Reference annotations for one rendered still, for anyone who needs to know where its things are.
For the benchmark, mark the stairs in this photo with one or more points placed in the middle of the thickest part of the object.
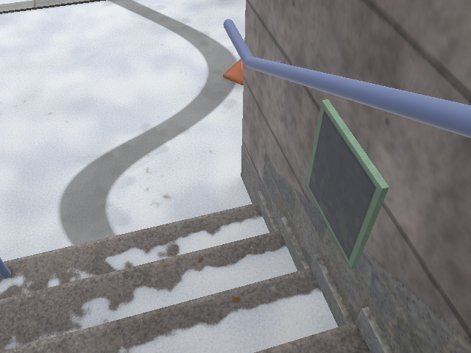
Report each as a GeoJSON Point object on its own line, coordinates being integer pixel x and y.
{"type": "Point", "coordinates": [216, 283]}

